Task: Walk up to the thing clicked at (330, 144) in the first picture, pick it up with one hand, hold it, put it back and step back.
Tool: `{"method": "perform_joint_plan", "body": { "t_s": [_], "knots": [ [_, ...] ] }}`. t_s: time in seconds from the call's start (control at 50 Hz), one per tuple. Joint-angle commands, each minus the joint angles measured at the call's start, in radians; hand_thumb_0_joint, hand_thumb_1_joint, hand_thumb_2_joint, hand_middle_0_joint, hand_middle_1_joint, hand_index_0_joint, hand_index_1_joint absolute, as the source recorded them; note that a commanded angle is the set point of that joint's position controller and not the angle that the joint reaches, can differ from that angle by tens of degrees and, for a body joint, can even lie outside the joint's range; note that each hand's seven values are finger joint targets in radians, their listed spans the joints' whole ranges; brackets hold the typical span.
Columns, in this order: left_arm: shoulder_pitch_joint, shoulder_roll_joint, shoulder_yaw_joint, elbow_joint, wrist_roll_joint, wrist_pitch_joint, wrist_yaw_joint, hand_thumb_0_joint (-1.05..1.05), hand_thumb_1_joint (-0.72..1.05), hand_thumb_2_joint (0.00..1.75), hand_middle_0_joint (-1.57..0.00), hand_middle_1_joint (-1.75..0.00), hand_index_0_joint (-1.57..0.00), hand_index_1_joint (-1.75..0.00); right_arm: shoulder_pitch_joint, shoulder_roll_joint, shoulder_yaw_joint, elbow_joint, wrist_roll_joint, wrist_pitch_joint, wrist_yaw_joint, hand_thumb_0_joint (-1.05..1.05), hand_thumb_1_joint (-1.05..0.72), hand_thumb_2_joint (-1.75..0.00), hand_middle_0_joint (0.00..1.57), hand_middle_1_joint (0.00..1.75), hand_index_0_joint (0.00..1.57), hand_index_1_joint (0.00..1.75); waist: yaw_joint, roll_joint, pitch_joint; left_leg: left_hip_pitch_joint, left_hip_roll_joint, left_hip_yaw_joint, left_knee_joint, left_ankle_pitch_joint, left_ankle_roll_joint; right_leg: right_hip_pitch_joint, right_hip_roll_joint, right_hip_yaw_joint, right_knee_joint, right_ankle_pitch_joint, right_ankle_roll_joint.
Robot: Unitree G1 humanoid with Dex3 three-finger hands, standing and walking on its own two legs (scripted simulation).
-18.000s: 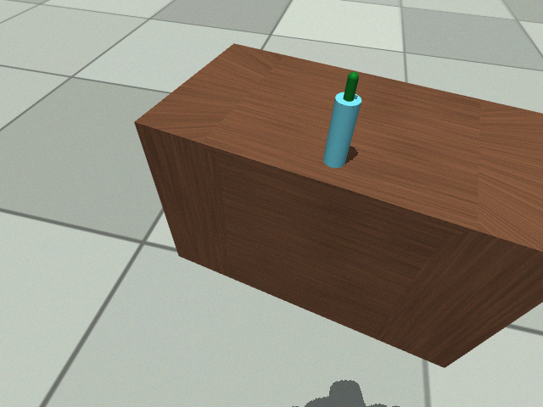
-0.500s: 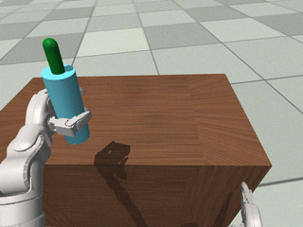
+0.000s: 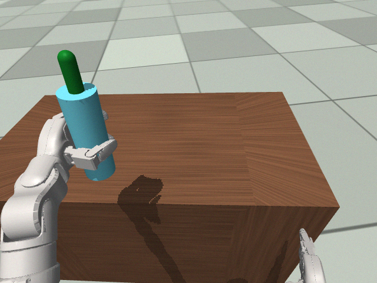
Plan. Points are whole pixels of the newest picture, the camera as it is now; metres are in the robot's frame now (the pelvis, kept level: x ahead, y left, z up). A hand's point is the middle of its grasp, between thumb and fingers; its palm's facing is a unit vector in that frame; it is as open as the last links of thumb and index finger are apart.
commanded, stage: crouch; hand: left
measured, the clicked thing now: (86, 122) +0.32 +0.17 +0.25
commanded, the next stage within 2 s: lower in 1.08 s
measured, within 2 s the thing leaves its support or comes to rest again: neither
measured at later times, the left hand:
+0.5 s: hand (113, 150) +0.38 +0.17 +0.13, palm faces +0.09 -1.00 -0.03, open 8.5 cm
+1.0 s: hand (119, 148) +0.42 +0.17 +0.10, palm faces +0.09 -1.00 -0.01, open 8.5 cm
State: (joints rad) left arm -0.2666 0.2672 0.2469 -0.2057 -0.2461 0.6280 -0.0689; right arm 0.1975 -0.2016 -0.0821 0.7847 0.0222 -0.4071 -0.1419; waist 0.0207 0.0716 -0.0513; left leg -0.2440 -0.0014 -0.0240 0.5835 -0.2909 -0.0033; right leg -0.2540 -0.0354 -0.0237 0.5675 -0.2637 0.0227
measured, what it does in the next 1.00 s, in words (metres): stands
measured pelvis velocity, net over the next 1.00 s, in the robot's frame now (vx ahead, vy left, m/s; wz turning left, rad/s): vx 0.00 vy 0.00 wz -0.03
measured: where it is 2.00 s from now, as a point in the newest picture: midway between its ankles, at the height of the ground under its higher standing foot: outside the picture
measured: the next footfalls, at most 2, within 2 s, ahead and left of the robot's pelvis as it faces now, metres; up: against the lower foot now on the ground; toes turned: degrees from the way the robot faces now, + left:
none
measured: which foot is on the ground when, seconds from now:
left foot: down 0.00-1.00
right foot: down 0.00-1.00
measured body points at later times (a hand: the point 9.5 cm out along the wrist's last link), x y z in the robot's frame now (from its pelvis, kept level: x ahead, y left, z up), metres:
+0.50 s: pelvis +0.00 +0.00 +0.00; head -0.01 +0.00 +0.45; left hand +0.37 +0.23 +0.13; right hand +0.16 -0.26 -0.06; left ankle +0.02 +0.12 -0.73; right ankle +0.03 -0.13 -0.73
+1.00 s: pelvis +0.00 +0.00 +0.00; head +0.02 +0.01 +0.45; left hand +0.41 +0.23 +0.10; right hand +0.15 -0.26 -0.07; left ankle +0.02 +0.12 -0.73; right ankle +0.03 -0.13 -0.73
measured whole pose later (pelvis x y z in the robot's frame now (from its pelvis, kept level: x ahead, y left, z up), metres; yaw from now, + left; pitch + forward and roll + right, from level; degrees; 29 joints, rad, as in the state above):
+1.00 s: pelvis +0.00 +0.00 +0.00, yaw -2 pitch +3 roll -1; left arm -0.50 0.30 0.23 0.66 -0.17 -0.05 -0.05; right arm 0.20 -0.21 -0.06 0.64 0.02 -0.22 -0.08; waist -0.07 0.01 -0.04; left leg -0.38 0.01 0.00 0.63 -0.31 0.00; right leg -0.39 -0.02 0.00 0.59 -0.25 0.03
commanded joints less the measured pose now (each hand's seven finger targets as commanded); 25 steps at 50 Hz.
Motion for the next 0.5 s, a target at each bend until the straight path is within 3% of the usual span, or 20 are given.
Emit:
{"method": "perform_joint_plan", "body": {
  "t_s": [0.0,0.02,0.04,0.06,0.08,0.14,0.16,0.18,0.2,0.22,0.26,0.28,0.3,0.32,0.36,0.4,0.44,0.46,0.48],
  "knots": [
    [-0.577,0.187,0.099,-0.187,-0.007,-0.152,0.027,0.00,0.17,1.32,-1.30,-1.48,-1.32,-1.48,-0.146,-0.127,-0.040,-0.139,-0.007,-0.064,-0.005,0.00,0.57,-0.04,0.05,0.05,0.05,0.05,-0.032,-0.055,-0.202,0.067,-0.021,0.011,-0.107,0.070,0.020,-0.011,0.032,-0.035,-0.107,0.079,-0.011],
    [-0.570,0.166,0.072,-0.143,0.001,-0.159,0.028,0.00,0.19,1.31,-1.29,-1.47,-1.31,-1.47,-0.148,-0.115,-0.031,-0.139,-0.005,-0.066,-0.005,0.00,0.58,-0.04,0.05,0.05,0.05,0.05,-0.043,-0.052,-0.186,0.066,-0.023,0.016,-0.105,0.064,0.022,-0.024,0.030,-0.033,-0.107,0.075,-0.011],
    [-0.632,0.210,0.100,-0.183,0.002,-0.184,0.028,0.00,0.21,1.32,-1.30,-1.47,-1.32,-1.47,-0.124,-0.112,-0.024,-0.134,-0.006,-0.066,-0.004,0.00,0.58,-0.04,0.05,0.05,0.05,0.05,-0.038,-0.046,-0.222,0.076,-0.023,0.014,-0.101,0.065,0.023,-0.018,0.026,-0.028,-0.108,0.077,-0.011],
    [-0.570,0.159,0.065,-0.039,0.012,-0.190,0.025,0.00,0.24,1.31,-1.29,-1.46,-1.31,-1.46,-0.151,-0.118,-0.027,-0.159,-0.007,-0.071,-0.004,0.00,0.58,-0.04,0.05,0.05,0.05,0.05,-0.044,-0.082,-0.200,0.058,-0.022,0.013,-0.100,0.075,0.023,-0.015,0.028,-0.033,-0.103,0.083,-0.011],
    [-0.638,0.202,0.096,-0.126,0.006,-0.221,0.027,0.00,0.23,1.29,-1.29,-1.46,-1.32,-1.45,-0.133,-0.125,-0.035,-0.153,-0.007,-0.070,-0.003,0.00,0.58,-0.04,0.05,0.05,0.05,0.05,-0.040,-0.084,-0.227,0.068,-0.022,0.012,-0.094,0.076,0.026,-0.007,0.027,-0.027,-0.100,0.089,-0.008],
    [-0.665,0.230,0.101,-0.051,0.017,-0.289,0.026,0.00,0.27,1.32,-1.30,-1.47,-1.32,-1.46,-0.128,-0.111,-0.019,-0.163,-0.006,-0.069,0.001,0.00,0.58,-0.04,0.05,0.05,0.05,0.05,-0.039,-0.042,-0.261,0.067,-0.023,0.014,-0.087,0.100,0.023,-0.004,0.023,-0.021,-0.094,0.110,-0.012],
    [-0.630,0.202,0.083,0.026,0.023,-0.304,0.027,0.00,0.30,1.31,-1.29,-1.46,-1.32,-1.45,-0.151,-0.119,-0.026,-0.185,-0.009,-0.073,0.000,0.00,0.58,-0.04,0.05,0.05,0.05,0.05,-0.044,-0.056,-0.272,0.070,-0.024,0.015,-0.080,0.116,0.024,0.002,0.022,-0.017,-0.089,0.126,-0.011],
    [-0.655,0.212,0.085,0.004,0.025,-0.331,0.031,0.00,0.31,1.32,-1.30,-1.46,-1.32,-1.46,-0.150,-0.113,-0.023,-0.179,-0.008,-0.072,0.003,0.00,0.59,-0.04,0.05,0.05,0.05,0.05,-0.036,-0.040,-0.286,0.062,-0.025,0.016,-0.076,0.126,0.024,0.005,0.021,-0.014,-0.087,0.135,-0.013],
    [-0.736,0.291,0.128,-0.081,0.028,-0.371,0.039,0.00,0.28,1.31,-1.30,-1.47,-1.32,-1.46,-0.127,-0.134,-0.040,-0.174,-0.010,-0.070,0.004,0.00,0.58,-0.04,0.05,0.05,0.05,0.05,-0.038,-0.008,-0.327,0.084,-0.023,0.016,-0.073,0.137,0.020,0.007,0.021,-0.011,-0.080,0.145,-0.015],
    [-0.743,0.296,0.124,-0.084,0.027,-0.397,0.041,0.00,0.28,1.32,-1.30,-1.48,-1.33,-1.47,-0.128,-0.133,-0.037,-0.202,-0.010,-0.076,0.003,0.00,0.58,-0.04,0.05,0.05,0.05,0.05,-0.045,0.011,-0.338,0.103,-0.020,0.015,-0.068,0.152,0.018,0.012,0.023,-0.014,-0.075,0.158,-0.015],
    [-0.675,0.225,0.079,0.042,0.034,-0.432,0.037,0.00,0.29,1.32,-1.31,-1.48,-1.33,-1.47,-0.177,-0.098,-0.003,-0.238,-0.011,-0.080,0.014,0.00,0.57,-0.04,0.05,0.05,0.05,0.05,-0.044,-0.019,-0.306,0.066,-0.018,0.008,-0.071,0.135,0.017,0.015,0.029,-0.016,-0.077,0.142,-0.016],
    [-0.691,0.259,0.099,0.024,0.032,-0.462,0.037,0.00,0.26,1.33,-1.31,-1.49,-1.33,-1.48,-0.163,-0.120,-0.027,-0.229,-0.011,-0.076,0.014,0.00,0.57,-0.05,0.05,0.05,0.05,0.05,-0.045,-0.014,-0.325,0.059,-0.016,0.009,-0.070,0.142,0.016,0.026,0.029,-0.011,-0.072,0.150,-0.016],
    [-0.721,0.279,0.102,-0.003,0.031,-0.492,0.034,0.00,0.28,1.34,-1.31,-1.49,-1.34,-1.48,-0.162,-0.108,-0.014,-0.209,-0.012,-0.071,0.016,0.00,0.57,-0.05,0.05,0.05,0.05,0.05,-0.040,0.029,-0.348,0.071,-0.015,0.009,-0.063,0.154,0.013,0.022,0.028,-0.008,-0.065,0.160,-0.019],
    [-0.718,0.271,0.086,0.034,0.035,-0.509,0.030,0.00,0.28,1.34,-1.33,-1.50,-1.36,-1.49,-0.173,-0.105,-0.011,-0.221,-0.012,-0.069,0.019,0.00,0.56,-0.05,0.05,0.05,0.05,0.05,-0.049,0.037,-0.348,0.072,-0.015,0.010,-0.061,0.157,0.013,0.019,0.028,-0.010,-0.064,0.165,-0.020],
    [-0.734,0.283,0.091,0.025,0.033,-0.543,0.029,0.00,0.28,1.37,-1.36,-1.53,-1.38,-1.53,-0.163,-0.109,-0.016,-0.217,-0.015,-0.062,0.023,0.00,0.57,-0.05,0.05,0.05,0.05,0.05,-0.052,0.044,-0.371,0.071,-0.013,0.012,-0.053,0.172,0.013,0.034,0.028,-0.007,-0.060,0.185,-0.019],
    [-0.704,0.287,0.102,0.118,0.033,-0.563,0.033,0.00,0.24,1.37,-1.35,-1.54,-1.38,-1.53,-0.132,-0.140,-0.039,-0.191,-0.016,-0.050,0.025,0.00,0.56,-0.05,0.05,0.05,0.05,0.05,-0.069,0.040,-0.342,0.071,-0.004,0.009,-0.054,0.197,0.006,0.014,0.037,-0.010,-0.052,0.204,-0.024],
    [-0.728,0.244,0.059,0.132,0.039,-0.591,0.028,0.00,0.26,1.36,-1.34,-1.52,-1.37,-1.52,-0.147,-0.094,-0.005,-0.202,-0.014,-0.038,0.035,0.00,0.57,-0.04,0.05,0.05,0.05,0.05,-0.069,0.069,-0.361,0.080,-0.002,0.009,-0.050,0.222,0.001,0.004,0.037,-0.010,-0.047,0.223,-0.027],
    [-0.757,0.267,0.076,0.122,0.033,-0.607,0.029,0.00,0.28,1.35,-1.35,-1.52,-1.38,-1.51,-0.126,-0.117,-0.020,-0.214,-0.015,-0.033,0.034,0.00,0.57,-0.04,0.05,0.05,0.05,0.05,-0.079,0.044,-0.370,0.086,0.001,0.010,-0.047,0.238,0.002,0.014,0.039,-0.013,-0.047,0.238,-0.025],
    [-0.706,0.264,0.077,0.208,0.037,-0.607,0.030,0.00,0.25,1.36,-1.35,-1.52,-1.38,-1.52,-0.127,-0.126,-0.023,-0.205,-0.013,-0.023,0.036,0.00,0.57,-0.04,0.05,0.05,0.05,0.05,-0.077,0.029,-0.345,0.069,0.003,0.008,-0.050,0.235,0.002,0.009,0.040,-0.014,-0.046,0.231,-0.028]
  ]
}}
